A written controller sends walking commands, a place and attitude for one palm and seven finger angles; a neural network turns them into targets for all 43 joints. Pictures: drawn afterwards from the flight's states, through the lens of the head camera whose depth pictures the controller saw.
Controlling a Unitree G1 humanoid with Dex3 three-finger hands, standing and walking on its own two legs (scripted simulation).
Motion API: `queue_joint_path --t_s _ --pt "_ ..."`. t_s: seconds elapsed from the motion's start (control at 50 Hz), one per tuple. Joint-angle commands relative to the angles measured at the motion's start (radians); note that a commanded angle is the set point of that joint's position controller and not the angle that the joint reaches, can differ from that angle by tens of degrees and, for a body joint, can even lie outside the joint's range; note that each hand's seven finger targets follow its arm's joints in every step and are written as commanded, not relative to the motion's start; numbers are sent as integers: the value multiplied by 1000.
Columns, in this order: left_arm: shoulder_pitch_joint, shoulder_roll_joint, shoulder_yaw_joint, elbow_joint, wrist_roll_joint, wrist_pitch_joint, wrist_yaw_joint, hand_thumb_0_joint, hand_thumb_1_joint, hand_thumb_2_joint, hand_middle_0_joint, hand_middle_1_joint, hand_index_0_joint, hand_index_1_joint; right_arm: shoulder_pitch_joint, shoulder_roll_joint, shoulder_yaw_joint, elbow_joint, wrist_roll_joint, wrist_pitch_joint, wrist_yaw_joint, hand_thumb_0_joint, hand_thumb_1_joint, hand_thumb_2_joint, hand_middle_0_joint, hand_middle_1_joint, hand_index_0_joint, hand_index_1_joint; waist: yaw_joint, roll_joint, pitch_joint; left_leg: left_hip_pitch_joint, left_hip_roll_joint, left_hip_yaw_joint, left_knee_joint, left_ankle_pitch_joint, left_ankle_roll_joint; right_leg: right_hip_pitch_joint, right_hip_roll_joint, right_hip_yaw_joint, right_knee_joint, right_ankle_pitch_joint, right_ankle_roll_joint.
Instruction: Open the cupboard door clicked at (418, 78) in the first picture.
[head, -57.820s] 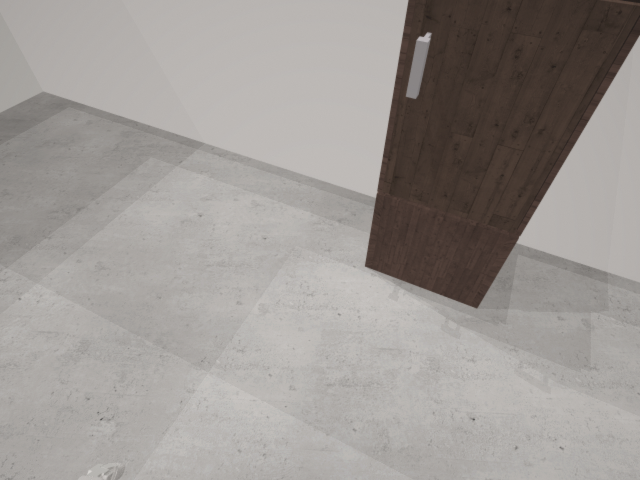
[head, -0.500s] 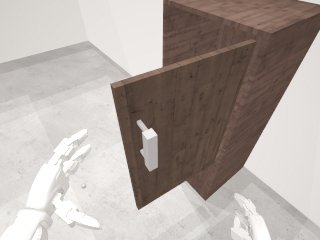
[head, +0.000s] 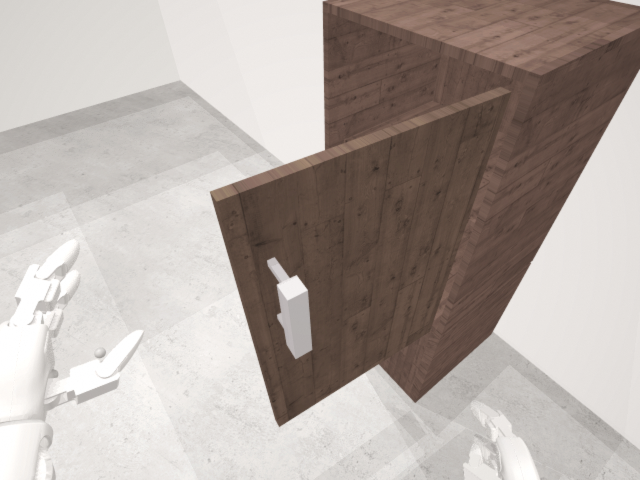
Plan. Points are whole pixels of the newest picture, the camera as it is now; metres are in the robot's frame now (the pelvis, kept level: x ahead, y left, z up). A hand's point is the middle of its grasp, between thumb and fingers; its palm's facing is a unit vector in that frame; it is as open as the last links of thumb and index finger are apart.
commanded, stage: draw the hand back to the body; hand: left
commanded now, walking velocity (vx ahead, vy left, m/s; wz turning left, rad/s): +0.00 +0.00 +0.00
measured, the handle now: (287, 307) +0.30 +0.08 +0.08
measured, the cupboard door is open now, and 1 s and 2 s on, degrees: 84 84 84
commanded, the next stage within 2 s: step back with the hand held close in 0.54 s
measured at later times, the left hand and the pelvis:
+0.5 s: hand (86, 350) +0.18 +0.25 +0.15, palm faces +0.45 -0.80 -0.39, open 7.5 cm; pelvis -0.01 -0.01 +0.00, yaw +0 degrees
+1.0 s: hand (78, 364) +0.17 +0.25 +0.14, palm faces +0.33 -0.80 -0.50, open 7.4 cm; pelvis -0.04 +0.00 +0.00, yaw -2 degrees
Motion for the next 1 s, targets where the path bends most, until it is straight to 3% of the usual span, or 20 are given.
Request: queue_joint_path --t_s 0.0,0.08,0.14,0.2,0.36,0.4,0.44,0.48,0.5,0.62,0.64,0.66,0.68,0.7,0.72,0.76,0.84,0.86,0.94,0.98 --pt "-68 166 144 -195 -7 -71 17 0 655 795 -191 -300 -191 -300 -123 -106 -51 -158 6 -39 -10 0 -900 -900 200 300 200 300 4 -13 -90 -99 47 -35 -81 442 -49 156 -6 48 -23 240 -26" --pt "-121 188 172 -202 -8 -77 20 0 795 855 -196 -300 -196 -300 -129 -107 -51 -152 7 -36 -9 0 -900 -900 200 300 200 300 4 17 -79 -92 46 -39 -90 429 -50 150 -6 49 -32 222 -27" --pt "-122 202 199 -176 -14 -78 23 0 900 900 -200 -300 -200 -300 -133 -105 -54 -147 8 -35 -10 0 -900 -900 200 300 200 300 8 -18 -78 -92 45 -35 -95 410 -44 155 -5 48 -37 220 -26" --pt "-118 164 161 -146 -17 -76 15 0 900 900 -200 -300 -200 -300 -137 -109 -54 -146 11 -29 -7 0 -900 -900 200 300 200 300 1 -12 -43 -99 46 -33 -104 367 -37 139 -7 48 -51 189 -24" --pt "-131 209 193 -174 -11 -86 21 0 900 900 -200 -300 -200 -300 -143 -108 -58 -143 9 -38 -8 0 -900 -900 200 300 200 300 9 -11 -68 -91 39 -29 -101 333 -31 152 -5 60 -59 181 -27" --pt "-128 198 189 -170 -13 -88 21 0 900 900 -200 -300 -200 -300 -143 -102 -56 -141 8 -41 -8 0 -900 -900 200 300 200 300 6 6 -60 -97 37 -27 -106 310 -31 150 -8 61 -64 167 -26" --pt "-134 195 186 -169 -13 -92 20 0 900 900 -200 -300 -200 -300 -144 -104 -57 -143 9 -42 -8 0 -900 -900 200 300 200 300 5 -22 -57 -99 36 -28 -108 303 -29 150 -6 60 -67 161 -25" --pt "-132 192 183 -170 -14 -92 19 0 900 900 -200 -300 -200 -300 -147 -102 -57 -140 8 -44 -9 0 -900 -900 200 300 200 300 6 15 -62 -93 36 -24 -108 298 -29 151 -10 64 -69 160 -26" --pt "-133 193 185 -164 -14 -93 21 0 900 900 -200 -300 -200 -300 -145 -103 -55 -138 7 -44 -8 0 -900 -900 200 300 200 300 6 -9 -53 -101 37 -29 -111 295 -29 150 -7 59 -69 153 -26" --pt "-131 187 179 -159 -13 -98 19 0 900 900 -200 -300 -200 -300 -148 -103 -59 -134 8 -48 -6 0 -900 -900 200 300 200 300 5 -18 -53 -97 37 -26 -114 281 -27 149 -7 62 -77 140 -24" --pt "-221 239 215 -225 -13 -107 25 0 900 900 -200 -300 -200 -300 -156 -106 -59 -136 9 -53 -8 0 -900 -900 200 300 200 300 5 14 -86 -86 34 -29 -110 275 -26 158 -9 71 -77 142 -26" --pt "-375 399 382 -249 -7 -163 38 0 900 900 -200 -300 -200 -300 -130 -105 -37 -175 23 -36 -9 0 -900 -900 200 300 200 300 -40 52 60 -183 43 -49 -103 148 -13 43 -51 174 -121 153 -32" --pt "-219 275 296 -132 -10 -163 20 0 900 900 -200 -300 -200 -300 -116 -101 -50 -149 18 -20 -12 0 -900 -900 200 300 200 300 -48 -74 31 -178 49 -62 -76 133 -6 27 -75 178 -136 144 -32" --pt "-102 218 252 -82 -8 -155 7 0 900 900 -200 -300 -200 -300 -111 -113 -61 -158 18 -5 -7 0 -900 -900 200 300 200 300 -49 -122 -12 -135 49 -48 -52 160 -2 17 -84 186 -143 150 -29" --pt "-72 198 225 -102 -6 -157 0 0 900 900 -200 -300 -200 -300 -118 -122 -65 -166 16 6 -2 0 -900 -900 200 300 200 300 -53 -105 -42 -129 51 -42 -42 174 -2 15 -93 186 -138 161 -28" --pt "-40 193 214 -131 -3 -164 1 0 900 900 -200 -300 -200 -300 -124 -130 -70 -169 12 20 -3 0 -900 -900 200 300 200 300 -54 -39 -80 -140 63 -45 -51 215 -6 29 -98 166 -95 231 -29" --pt "1 242 258 -193 2 -164 19 0 900 900 -200 -300 -200 -300 -118 -132 -83 -196 18 45 -10 0 -900 -900 200 300 200 300 -54 -70 -158 -182 90 -57 -53 296 -7 73 -86 148 -3 345 -16" --pt "3 268 284 -207 2 -165 24 0 900 900 -200 -300 -200 -300 -124 -133 -86 -195 18 51 -15 0 -900 -900 200 300 200 300 -51 -52 -171 -194 90 -68 -48 325 -10 88 -91 147 18 389 -21" --pt "32 277 302 -264 6 -167 35 0 900 900 -200 -300 -200 -300 -121 -126 -91 -226 22 62 -20 0 -900 -900 200 300 200 300 -52 -34 -182 -257 105 -83 -39 333 -9 83 -82 146 93 405 -17" --pt "37 282 316 -286 8 -171 40 0 900 900 -200 -300 -200 -300 -119 -127 -92 -233 18 62 -24 0 -900 -900 200 300 200 300 -48 4 -169 -316 118 -104 -57 302 -5 97 -75 139 132 372 -14"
